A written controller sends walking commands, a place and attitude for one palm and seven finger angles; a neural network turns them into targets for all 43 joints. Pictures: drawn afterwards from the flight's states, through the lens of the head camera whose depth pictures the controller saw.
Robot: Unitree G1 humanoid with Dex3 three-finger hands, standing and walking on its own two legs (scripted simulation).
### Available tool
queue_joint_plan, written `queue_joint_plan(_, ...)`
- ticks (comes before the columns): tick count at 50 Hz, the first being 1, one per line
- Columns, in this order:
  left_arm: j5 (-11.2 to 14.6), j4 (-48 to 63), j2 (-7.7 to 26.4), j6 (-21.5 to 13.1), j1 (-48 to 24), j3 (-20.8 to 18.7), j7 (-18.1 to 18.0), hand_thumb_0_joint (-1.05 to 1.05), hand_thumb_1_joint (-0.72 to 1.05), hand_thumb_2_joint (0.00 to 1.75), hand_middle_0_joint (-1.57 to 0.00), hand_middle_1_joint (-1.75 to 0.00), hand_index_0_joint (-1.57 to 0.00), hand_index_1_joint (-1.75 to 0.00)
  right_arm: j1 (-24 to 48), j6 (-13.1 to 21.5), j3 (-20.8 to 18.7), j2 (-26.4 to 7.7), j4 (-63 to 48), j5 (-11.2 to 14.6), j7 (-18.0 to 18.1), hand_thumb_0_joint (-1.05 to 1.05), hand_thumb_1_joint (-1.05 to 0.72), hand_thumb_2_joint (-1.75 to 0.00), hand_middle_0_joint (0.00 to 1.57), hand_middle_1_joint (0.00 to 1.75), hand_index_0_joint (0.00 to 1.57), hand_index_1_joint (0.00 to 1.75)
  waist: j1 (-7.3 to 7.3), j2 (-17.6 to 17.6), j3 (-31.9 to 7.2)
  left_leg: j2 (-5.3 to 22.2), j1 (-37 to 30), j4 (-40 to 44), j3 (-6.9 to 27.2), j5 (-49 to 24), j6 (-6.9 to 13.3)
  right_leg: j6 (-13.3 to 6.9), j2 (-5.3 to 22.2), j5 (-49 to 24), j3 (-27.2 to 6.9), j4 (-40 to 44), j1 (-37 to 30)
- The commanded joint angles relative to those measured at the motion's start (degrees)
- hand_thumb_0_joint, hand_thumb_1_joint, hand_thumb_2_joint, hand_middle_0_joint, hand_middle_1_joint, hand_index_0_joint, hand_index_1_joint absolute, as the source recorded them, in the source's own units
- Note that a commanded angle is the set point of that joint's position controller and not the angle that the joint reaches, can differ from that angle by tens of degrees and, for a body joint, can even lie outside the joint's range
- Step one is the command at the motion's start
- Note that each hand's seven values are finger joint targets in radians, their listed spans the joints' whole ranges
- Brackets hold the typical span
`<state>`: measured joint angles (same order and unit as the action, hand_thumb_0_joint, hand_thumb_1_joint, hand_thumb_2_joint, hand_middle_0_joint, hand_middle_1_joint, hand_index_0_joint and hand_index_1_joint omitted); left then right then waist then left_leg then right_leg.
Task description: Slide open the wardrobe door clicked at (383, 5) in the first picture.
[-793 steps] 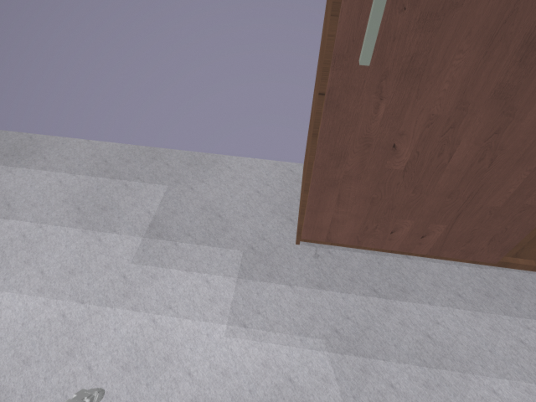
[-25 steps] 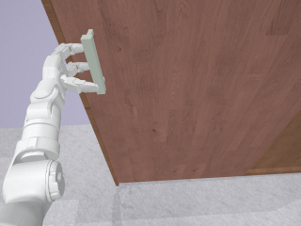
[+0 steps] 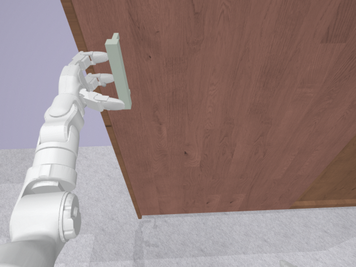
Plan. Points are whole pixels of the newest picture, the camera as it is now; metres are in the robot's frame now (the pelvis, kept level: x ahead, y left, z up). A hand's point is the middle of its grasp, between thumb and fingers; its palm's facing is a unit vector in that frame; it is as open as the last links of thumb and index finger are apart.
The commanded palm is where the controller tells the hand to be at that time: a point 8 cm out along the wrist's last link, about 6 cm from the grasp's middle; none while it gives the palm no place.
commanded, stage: slide the fingers in behind the handle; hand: left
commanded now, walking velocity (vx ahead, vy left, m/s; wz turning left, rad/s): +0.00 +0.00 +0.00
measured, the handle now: (121, 73) +0.50 +0.15 +0.20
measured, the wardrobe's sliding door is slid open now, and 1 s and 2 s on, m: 0.00 0.00 0.00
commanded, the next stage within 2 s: grip the handle and tug to test in 1.38 s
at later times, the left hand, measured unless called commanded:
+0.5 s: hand (116, 84) +0.44 +0.15 +0.21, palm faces +0.07 -1.00 +0.03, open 14.0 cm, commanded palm +0.41 +0.20 +0.21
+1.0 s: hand (129, 82) +0.45 +0.12 +0.21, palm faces +0.07 -1.00 +0.02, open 14.0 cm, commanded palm +0.42 +0.17 +0.21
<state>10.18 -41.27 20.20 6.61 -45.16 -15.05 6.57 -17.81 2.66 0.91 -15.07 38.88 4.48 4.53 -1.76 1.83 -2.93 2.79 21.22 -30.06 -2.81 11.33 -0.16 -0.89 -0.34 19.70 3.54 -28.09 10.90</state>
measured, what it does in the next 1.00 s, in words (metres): stands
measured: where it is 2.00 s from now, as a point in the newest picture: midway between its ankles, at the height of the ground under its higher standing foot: outside the picture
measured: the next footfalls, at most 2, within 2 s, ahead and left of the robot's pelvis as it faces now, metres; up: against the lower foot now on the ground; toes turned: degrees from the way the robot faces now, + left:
none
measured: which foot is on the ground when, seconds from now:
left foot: down 0.00-1.00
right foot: down 0.00-1.00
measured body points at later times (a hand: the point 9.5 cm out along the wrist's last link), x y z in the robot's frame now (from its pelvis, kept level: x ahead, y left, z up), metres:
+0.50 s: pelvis +0.00 -0.01 +0.00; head +0.00 -0.02 +0.45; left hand +0.43 +0.20 +0.21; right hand +0.11 -0.26 -0.11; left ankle +0.04 +0.12 -0.73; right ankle -0.06 -0.11 -0.73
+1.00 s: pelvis +0.01 -0.02 +0.00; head +0.01 -0.03 +0.45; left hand +0.44 +0.18 +0.21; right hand +0.11 -0.27 -0.12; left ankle +0.04 +0.12 -0.73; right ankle -0.06 -0.11 -0.73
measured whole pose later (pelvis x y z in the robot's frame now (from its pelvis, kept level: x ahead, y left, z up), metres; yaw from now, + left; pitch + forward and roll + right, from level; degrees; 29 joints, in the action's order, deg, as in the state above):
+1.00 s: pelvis +0.01 -0.02 +0.00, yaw +0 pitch +2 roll +0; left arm 9.3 -38.3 14.6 8.5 -44.5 -12.9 1.1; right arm -16.9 1.0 0.7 -14.4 39.8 3.6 4.0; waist -1.7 2.3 -3.0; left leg 3.1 18.5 -27.7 -2.7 10.8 -1.2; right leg -2.0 -0.9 20.0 3.5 -27.1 8.9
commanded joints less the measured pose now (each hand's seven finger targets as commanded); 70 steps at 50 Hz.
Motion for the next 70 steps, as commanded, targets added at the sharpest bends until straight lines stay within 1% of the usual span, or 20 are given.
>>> queue_joint_plan(1,0.65,14.48,9.21,-2.72,-29.50,-0.68,-1.24,0.00,-0.50,0.30,-0.30,-1.20,-0.30,-1.20,2.66,2.69,-2.64,-7.71,-6.81,-0.32,0.68,0.00,-0.90,-0.90,0.20,0.30,0.20,0.30,-0.86,0.56,-16.86,-1.68,-20.87,1.02,3.39,-12.01,2.77,-0.13,-1.74,-18.44,-1.04,4.57,7.79)
queue_joint_plan(2,0.84,13.43,10.91,-2.57,-27.63,-2.18,-1.64,0.00,-0.50,0.30,-0.30,-1.20,-0.30,-1.20,2.15,2.49,-2.55,-8.10,-6.60,-0.51,0.81,0.00,-0.90,-0.90,0.20,0.30,0.20,0.30,-0.50,-2.47,-16.74,-1.84,-19.51,1.03,3.32,-12.35,3.11,-0.01,-1.75,-19.25,-0.94,4.76,6.00)
queue_joint_plan(8,-0.25,15.92,10.52,-2.46,-29.12,-1.85,-2.93,0.00,-0.50,0.30,-0.30,-1.20,-0.30,-1.20,3.62,2.11,-2.31,-7.43,-7.24,-0.65,0.66,0.00,-0.90,-0.90,0.20,0.30,0.20,0.30,-0.05,0.24,-16.93,-1.89,-19.56,1.46,2.73,-12.80,2.95,-0.05,-1.36,-20.41,-1.51,4.68,5.08)
queue_joint_plan(12,-0.05,15.28,10.73,-2.58,-27.56,-2.50,-2.91,0.00,-0.50,0.30,-0.30,-1.20,-0.30,-1.20,3.26,1.87,-2.37,-7.53,-7.28,-0.89,0.70,0.00,-0.90,-0.90,0.20,0.30,0.20,0.30,0.17,-2.24,-17.20,-2.02,-18.90,1.55,2.40,-13.29,3.07,0.11,-1.41,-21.72,-1.39,4.73,3.41)
queue_joint_plan(14,-0.15,16.70,7.62,-2.29,-28.64,0.15,-2.77,0.00,-0.50,0.30,-0.30,-1.20,-0.30,-1.20,4.11,1.83,-2.22,-6.95,-7.40,-0.65,0.59,0.00,-0.90,-0.90,0.20,0.30,0.20,0.30,-0.40,-0.42,-16.64,-2.08,-19.82,1.46,2.20,-14.13,3.02,0.11,-1.34,-23.09,-1.50,4.66,4.16)
queue_joint_plan(20,0.47,16.99,6.17,-0.32,-27.18,0.77,-3.00,0.00,-0.50,0.30,-0.30,-1.20,-0.30,-1.20,4.53,1.49,-2.33,-7.00,-7.15,-0.48,0.66,0.00,-0.90,-0.90,0.20,0.30,0.20,0.30,-0.49,-2.94,-14.82,-2.19,-18.87,1.83,1.98,-13.17,3.17,0.49,-1.36,-23.42,-1.56,5.26,4.32)
queue_joint_plan(22,0.34,17.64,9.26,-0.37,-26.07,-1.86,-3.68,0.00,-0.50,0.30,-0.30,-1.20,-0.30,-1.20,4.47,1.33,-2.28,-7.34,-7.18,-0.74,0.76,0.00,-0.90,-0.90,0.20,0.30,0.20,0.30,0.52,-3.04,-15.77,-2.36,-18.44,1.88,2.01,-13.52,3.27,0.41,-1.26,-23.59,-1.65,5.20,2.58)
queue_joint_plan(29,0.08,18.22,4.91,-0.92,-30.79,2.32,-4.09,0.00,-0.50,0.30,-0.30,-1.20,-0.30,-1.20,5.25,1.28,-2.24,-6.66,-6.68,-0.62,0.83,0.00,-0.90,-0.90,0.20,0.30,0.20,0.30,-1.10,-1.39,-14.27,-2.53,-19.20,1.85,1.89,-11.88,3.24,0.56,-1.14,-22.35,-2.01,5.65,4.77)
queue_joint_plan(32,0.23,16.74,6.67,-1.16,-28.84,-0.04,-4.72,0.00,-0.50,0.30,-0.30,-1.20,-0.30,-1.20,4.44,1.41,-2.36,-6.97,-6.48,-0.95,0.79,0.00,-0.90,-0.90,0.20,0.30,0.20,0.30,-0.07,-2.85,-16.85,-2.68,-19.35,1.63,2.19,-13.48,3.27,0.45,-1.20,-23.74,-1.75,5.20,2.73)
queue_joint_plan(34,-0.08,16.73,4.41,-1.08,-30.57,1.89,-4.92,0.00,-0.50,0.30,-0.30,-1.20,-0.30,-1.20,4.97,1.30,-2.18,-6.46,-6.44,-0.92,0.62,0.00,-0.90,-0.90,0.20,0.30,0.20,0.30,-0.50,-1.49,-15.90,-2.79,-19.25,1.62,1.93,-13.59,3.20,0.48,-1.02,-24.56,-1.95,5.03,3.46)
queue_joint_plan(38,-0.47,13.94,8.84,-1.30,-29.78,-1.89,-5.68,0.00,-0.50,0.30,-0.30,-1.20,-0.30,-1.20,4.40,0.85,-2.24,-7.05,-6.17,-1.28,0.66,0.00,-0.90,-0.90,0.20,0.30,0.20,0.30,0.14,-4.33,-15.60,-2.80,-16.84,2.11,1.74,-12.39,3.36,0.89,-0.66,-24.79,-2.39,5.16,1.95)
queue_joint_plan(41,-0.96,15.99,4.85,-2.37,-31.00,1.26,-5.66,0.00,-0.50,0.30,-0.30,-1.20,-0.30,-1.20,4.31,1.13,-2.39,-6.30,-6.62,-1.21,0.32,0.00,-0.90,-0.90,0.20,0.30,0.20,0.30,-0.22,-2.71,-17.21,-2.79,-18.93,1.51,1.76,-14.08,3.24,0.58,-0.97,-26.09,-2.15,4.57,2.45)
queue_joint_plan(47,-0.47,16.21,6.49,-2.25,-27.01,-0.57,-5.56,0.00,-0.50,0.30,-0.30,-1.20,-0.30,-1.20,4.39,0.89,-2.60,-6.74,-6.80,-1.10,0.26,0.00,-0.90,-0.90,0.20,0.30,0.20,0.30,0.52,-3.82,-16.94,-2.91,-17.98,1.47,1.04,-14.70,3.49,0.95,-0.91,-28.36,-2.19,4.59,0.58)
queue_joint_plan(49,-0.78,17.36,3.02,-1.88,-29.16,2.71,-5.48,0.00,-0.50,0.30,-0.30,-1.20,-0.30,-1.20,4.76,0.89,-2.46,-6.17,-6.73,-0.99,0.19,0.00,-0.90,-0.90,0.20,0.30,0.20,0.30,-0.40,-2.94,-16.13,-2.89,-18.78,1.49,1.27,-14.94,3.45,0.85,-1.03,-28.38,-2.07,4.60,1.96)
queue_joint_plan(53,-0.39,18.51,5.54,-1.35,-28.78,0.38,-5.88,0.00,-0.50,0.30,-0.30,-1.20,-0.30,-1.20,4.80,0.83,-2.63,-6.61,-6.57,-1.06,0.31,0.00,-0.90,-0.90,0.20,0.30,0.20,0.30,0.17,-3.36,-17.17,-2.86,-18.91,1.58,1.45,-15.30,3.48,0.80,-1.06,-28.50,-2.12,4.67,1.12)
queue_joint_plan(56,-0.53,17.92,2.51,-0.92,-28.82,2.73,-5.71,0.00,-0.50,0.30,-0.30,-1.20,-0.30,-1.20,4.75,0.85,-2.59,-6.19,-6.44,-1.03,0.21,0.00,-0.90,-0.90,0.20,0.30,0.20,0.30,-0.25,-3.22,-16.25,-2.91,-19.28,1.49,1.62,-15.16,3.33,0.69,-1.24,-27.95,-1.75,4.62,2.25)
queue_joint_plan(58,-0.37,18.73,5.12,-0.96,-28.03,0.56,-5.97,0.00,-0.50,0.30,-0.30,-1.20,-0.30,-1.20,4.98,0.69,-2.62,-6.57,-6.42,-1.08,0.30,0.00,-0.90,-0.90,0.20,0.30,0.20,0.30,0.33,-2.80,-16.95,-2.86,-19.42,1.58,1.50,-15.86,3.42,0.66,-1.06,-28.69,-1.99,4.63,1.20)
queue_joint_plan(61,-0.38,19.71,1.48,-0.88,-28.46,3.24,-5.89,0.00,-0.50,0.30,-0.30,-1.20,-0.30,-1.20,5.16,0.97,-2.62,-6.06,-6.59,-1.05,0.06,0.00,-0.90,-0.90,0.20,0.30,0.20,0.30,-0.21,-2.86,-16.85,-2.87,-20.61,1.29,1.58,-16.67,3.39,0.60,-1.31,-29.11,-1.74,4.51,2.27)
queue_joint_plan(63,-0.38,20.31,3.07,-0.91,-28.22,2.35,-6.12,0.00,-0.50,0.30,-0.30,-1.20,-0.30,-1.20,5.52,0.71,-2.59,-6.43,-6.70,-1.03,0.10,0.00,-0.90,-0.90,0.20,0.30,0.20,0.30,0.06,-2.85,-17.28,-2.84,-20.13,1.54,1.55,-16.71,3.40,0.57,-1.13,-29.32,-1.83,4.42,1.12)
queue_joint_plan(70,-0.40,22.08,-1.43,-0.29,-29.46,5.89,-6.53,0.00,-0.50,0.30,-0.30,-1.20,-0.30,-1.20,6.00,0.81,-2.51,-5.85,-6.83,-1.07,-0.10,0.00,-0.90,-0.90,0.20,0.30,0.20,0.30,-0.62,-2.20,-17.15,-2.76,-22.19,1.23,1.87,-17.70,3.22,0.41,-1.42,-28.97,-1.43,4.58,2.76)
